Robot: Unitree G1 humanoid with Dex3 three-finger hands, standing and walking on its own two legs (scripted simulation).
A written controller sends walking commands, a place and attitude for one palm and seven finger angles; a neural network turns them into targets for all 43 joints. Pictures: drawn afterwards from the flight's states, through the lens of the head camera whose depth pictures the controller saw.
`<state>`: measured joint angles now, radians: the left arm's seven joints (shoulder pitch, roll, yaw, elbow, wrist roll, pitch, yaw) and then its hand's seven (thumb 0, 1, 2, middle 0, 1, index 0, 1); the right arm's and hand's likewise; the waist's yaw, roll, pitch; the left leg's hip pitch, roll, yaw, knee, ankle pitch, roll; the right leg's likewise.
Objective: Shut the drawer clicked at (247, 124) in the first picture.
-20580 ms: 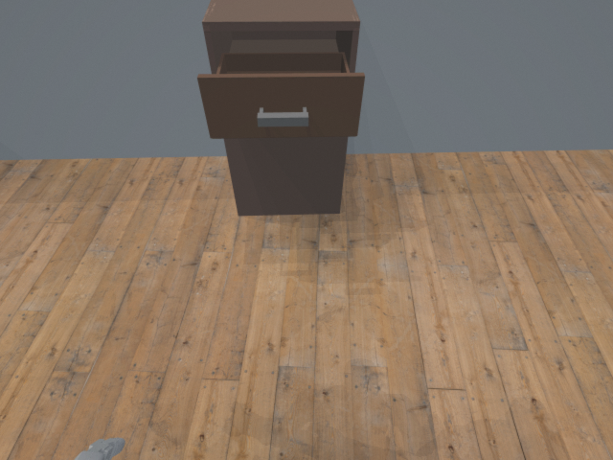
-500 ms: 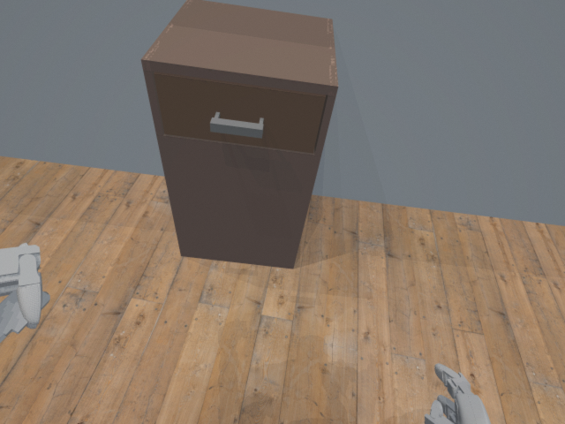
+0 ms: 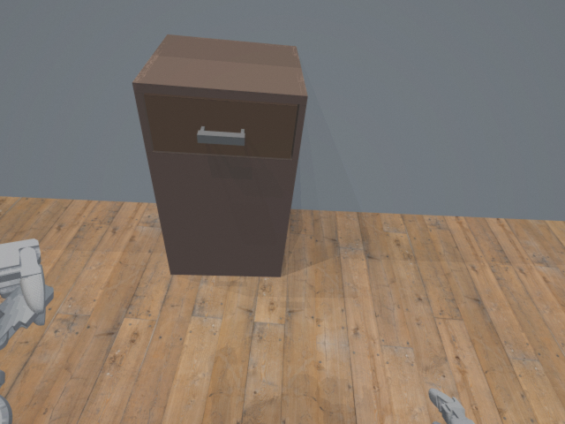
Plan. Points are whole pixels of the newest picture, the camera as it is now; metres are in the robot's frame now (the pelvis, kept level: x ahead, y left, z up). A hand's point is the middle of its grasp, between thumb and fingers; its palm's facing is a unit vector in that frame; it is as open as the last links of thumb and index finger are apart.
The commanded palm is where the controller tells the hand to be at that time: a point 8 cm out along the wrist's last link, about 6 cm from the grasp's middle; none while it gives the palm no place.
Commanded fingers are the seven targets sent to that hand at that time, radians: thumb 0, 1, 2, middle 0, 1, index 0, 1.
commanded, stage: stop stepping back and stand still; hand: left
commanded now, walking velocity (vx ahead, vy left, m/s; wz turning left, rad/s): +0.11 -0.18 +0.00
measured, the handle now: (222, 134) +0.89 +0.21 -0.04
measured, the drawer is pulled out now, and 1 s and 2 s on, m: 0.00 0.00 0.00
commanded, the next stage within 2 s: let the arm hang, fingers relaxed in 0.82 s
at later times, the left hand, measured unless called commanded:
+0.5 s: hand (64, 304) +0.18 +0.24 +0.17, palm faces +0.42 -0.82 -0.38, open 3.3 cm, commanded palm +0.12 +0.28 +0.20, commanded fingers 0.00 0.90 0.90 -1.40 -1.60 -1.40 -1.60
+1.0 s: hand (79, 332) +0.20 +0.26 +0.08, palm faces +0.20 -0.85 -0.49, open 3.2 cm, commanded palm none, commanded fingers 0.00 0.90 0.90 -1.20 -1.38 -1.20 -1.38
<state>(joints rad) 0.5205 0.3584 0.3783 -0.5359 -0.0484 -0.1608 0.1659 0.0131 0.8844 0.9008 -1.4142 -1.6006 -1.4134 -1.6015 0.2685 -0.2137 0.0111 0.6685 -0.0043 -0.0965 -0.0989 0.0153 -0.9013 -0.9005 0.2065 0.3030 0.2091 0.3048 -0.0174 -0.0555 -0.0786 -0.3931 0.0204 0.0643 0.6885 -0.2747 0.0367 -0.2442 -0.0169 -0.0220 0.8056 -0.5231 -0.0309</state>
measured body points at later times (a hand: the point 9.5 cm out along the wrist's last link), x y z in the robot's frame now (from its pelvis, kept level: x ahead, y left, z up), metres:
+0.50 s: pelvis +0.00 -0.01 +0.01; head -0.01 +0.00 +0.46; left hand +0.15 +0.28 +0.20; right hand +0.15 -0.26 -0.07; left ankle +0.01 +0.12 -0.72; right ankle +0.01 -0.12 -0.72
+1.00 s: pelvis +0.00 +0.01 +0.02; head +0.02 +0.00 +0.47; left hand +0.19 +0.30 +0.11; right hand +0.17 -0.23 -0.09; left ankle +0.01 +0.12 -0.72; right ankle +0.01 -0.12 -0.72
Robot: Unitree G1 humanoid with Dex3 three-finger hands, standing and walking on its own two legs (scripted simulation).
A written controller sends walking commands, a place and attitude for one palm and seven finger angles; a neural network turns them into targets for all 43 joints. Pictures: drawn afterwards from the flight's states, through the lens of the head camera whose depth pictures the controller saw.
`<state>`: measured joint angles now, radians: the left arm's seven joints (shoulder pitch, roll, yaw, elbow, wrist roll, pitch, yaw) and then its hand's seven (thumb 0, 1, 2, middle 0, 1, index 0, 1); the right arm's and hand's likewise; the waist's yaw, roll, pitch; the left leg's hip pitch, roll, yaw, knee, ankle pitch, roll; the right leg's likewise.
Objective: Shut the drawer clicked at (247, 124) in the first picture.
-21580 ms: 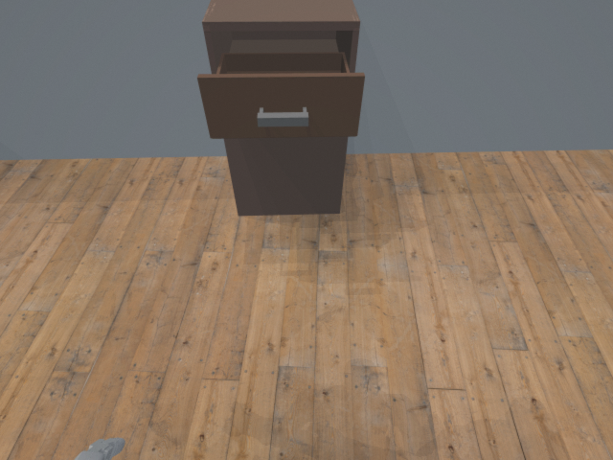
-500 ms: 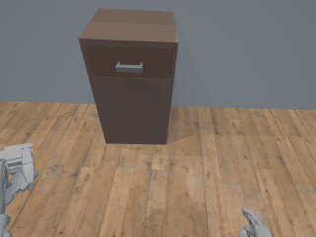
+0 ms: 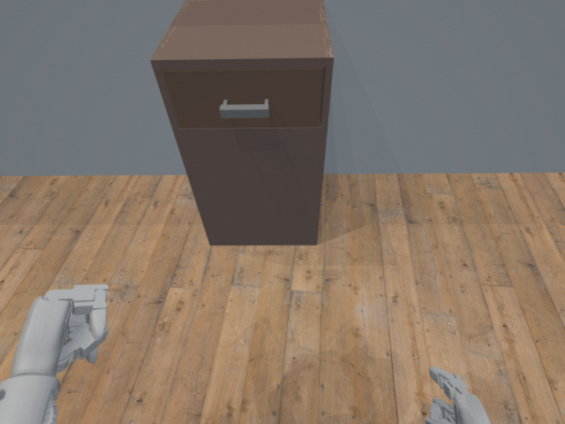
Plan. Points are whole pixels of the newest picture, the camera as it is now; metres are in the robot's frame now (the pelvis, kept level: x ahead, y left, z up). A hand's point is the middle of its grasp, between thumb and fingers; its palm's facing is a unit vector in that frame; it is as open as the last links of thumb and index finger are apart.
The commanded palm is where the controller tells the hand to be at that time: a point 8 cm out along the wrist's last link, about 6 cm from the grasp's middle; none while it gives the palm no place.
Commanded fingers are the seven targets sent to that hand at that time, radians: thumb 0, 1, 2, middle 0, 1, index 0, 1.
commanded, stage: let the arm hang, fingers relaxed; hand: left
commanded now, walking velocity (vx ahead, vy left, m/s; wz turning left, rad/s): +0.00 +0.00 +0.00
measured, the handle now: (245, 106) +0.90 +0.17 -0.05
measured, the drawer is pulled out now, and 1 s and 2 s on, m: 0.00 0.00 0.00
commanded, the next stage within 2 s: look to check the result in 1.02 s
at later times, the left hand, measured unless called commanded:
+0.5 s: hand out of the picture -0.04 +0.22 -0.16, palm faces +0.01 -0.96 -0.27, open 5.3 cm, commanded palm none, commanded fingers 0.00 0.90 0.90 -0.20 -0.30 -0.20 -0.30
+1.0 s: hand out of the picture +0.06 +0.18 -0.16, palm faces +0.00 -0.97 -0.24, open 7.4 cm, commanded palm none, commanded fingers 0.00 0.90 0.90 -0.20 -0.30 -0.20 -0.30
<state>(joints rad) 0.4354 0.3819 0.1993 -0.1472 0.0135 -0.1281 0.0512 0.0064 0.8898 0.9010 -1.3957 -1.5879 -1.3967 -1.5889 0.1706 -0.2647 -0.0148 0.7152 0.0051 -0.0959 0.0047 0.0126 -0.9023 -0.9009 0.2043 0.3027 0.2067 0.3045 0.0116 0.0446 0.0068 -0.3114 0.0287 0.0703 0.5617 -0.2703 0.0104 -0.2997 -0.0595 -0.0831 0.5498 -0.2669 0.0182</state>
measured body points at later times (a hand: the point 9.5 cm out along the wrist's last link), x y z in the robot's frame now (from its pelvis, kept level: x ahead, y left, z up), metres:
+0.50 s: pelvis -0.02 +0.00 +0.01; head +0.01 +0.00 +0.46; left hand -0.04 +0.27 -0.14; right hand -0.01 -0.24 -0.15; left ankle +0.01 +0.11 -0.73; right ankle +0.01 -0.13 -0.73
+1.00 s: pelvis +0.00 -0.02 +0.01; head +0.01 -0.02 +0.46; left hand +0.06 +0.23 -0.14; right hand +0.02 -0.26 -0.15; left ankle +0.01 +0.11 -0.73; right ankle +0.01 -0.13 -0.73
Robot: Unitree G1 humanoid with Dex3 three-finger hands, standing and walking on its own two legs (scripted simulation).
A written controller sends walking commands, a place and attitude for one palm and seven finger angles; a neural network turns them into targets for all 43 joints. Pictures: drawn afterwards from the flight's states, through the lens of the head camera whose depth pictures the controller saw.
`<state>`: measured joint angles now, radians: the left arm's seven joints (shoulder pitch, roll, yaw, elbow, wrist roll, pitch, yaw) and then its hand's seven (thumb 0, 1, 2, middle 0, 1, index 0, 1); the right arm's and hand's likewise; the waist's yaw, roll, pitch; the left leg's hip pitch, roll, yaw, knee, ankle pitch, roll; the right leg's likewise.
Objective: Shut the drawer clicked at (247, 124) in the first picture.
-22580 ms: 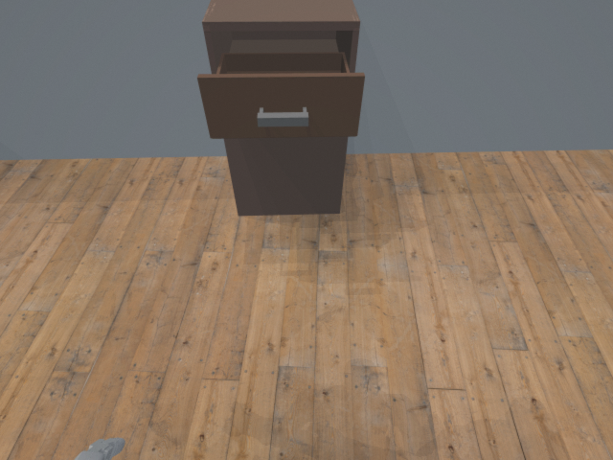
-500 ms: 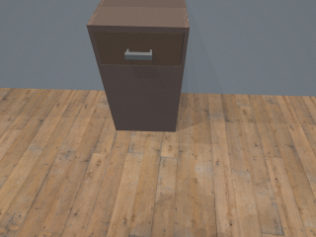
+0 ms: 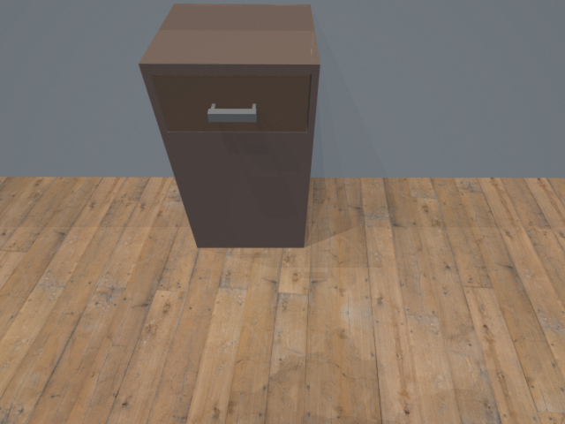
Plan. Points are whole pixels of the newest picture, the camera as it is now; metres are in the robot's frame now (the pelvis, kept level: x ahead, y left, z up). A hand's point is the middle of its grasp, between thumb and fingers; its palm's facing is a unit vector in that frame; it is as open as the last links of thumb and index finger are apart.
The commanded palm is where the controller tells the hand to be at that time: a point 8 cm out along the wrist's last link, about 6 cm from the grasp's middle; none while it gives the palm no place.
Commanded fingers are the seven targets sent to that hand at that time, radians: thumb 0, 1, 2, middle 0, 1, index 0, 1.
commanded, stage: let the arm hang, fingers relaxed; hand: left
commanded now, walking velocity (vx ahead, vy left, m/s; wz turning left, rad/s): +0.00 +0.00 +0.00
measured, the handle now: (233, 111) +0.90 +0.18 -0.06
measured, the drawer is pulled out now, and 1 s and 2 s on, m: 0.00 0.00 0.00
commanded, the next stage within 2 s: look to check the result in 0.02 s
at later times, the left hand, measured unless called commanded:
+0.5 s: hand out of the picture +0.06 +0.22 -0.16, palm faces +0.01 -0.95 -0.30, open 7.4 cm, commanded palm none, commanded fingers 0.00 0.90 0.90 -0.20 -0.30 -0.20 -0.30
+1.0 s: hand out of the picture +0.09 +0.23 -0.15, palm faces -0.01 -0.94 -0.33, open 7.4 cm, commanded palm none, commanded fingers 0.00 0.90 0.90 -0.20 -0.30 -0.20 -0.30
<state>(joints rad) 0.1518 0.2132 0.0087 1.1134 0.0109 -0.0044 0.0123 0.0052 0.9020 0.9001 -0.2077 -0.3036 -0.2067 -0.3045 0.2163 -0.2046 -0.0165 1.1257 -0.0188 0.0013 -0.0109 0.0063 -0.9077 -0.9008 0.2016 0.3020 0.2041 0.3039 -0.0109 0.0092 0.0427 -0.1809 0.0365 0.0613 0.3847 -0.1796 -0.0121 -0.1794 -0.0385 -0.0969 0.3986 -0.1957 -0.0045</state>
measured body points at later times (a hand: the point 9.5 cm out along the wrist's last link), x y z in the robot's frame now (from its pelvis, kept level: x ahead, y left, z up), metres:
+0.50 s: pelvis +0.01 -0.01 +0.00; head +0.02 -0.02 +0.45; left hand +0.06 +0.27 -0.14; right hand +0.05 -0.28 -0.15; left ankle +0.02 +0.13 -0.74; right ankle +0.01 -0.11 -0.74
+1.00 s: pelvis +0.01 -0.01 +0.00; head +0.03 -0.02 +0.45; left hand +0.10 +0.28 -0.13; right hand +0.07 -0.30 -0.14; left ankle +0.02 +0.13 -0.74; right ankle +0.01 -0.11 -0.74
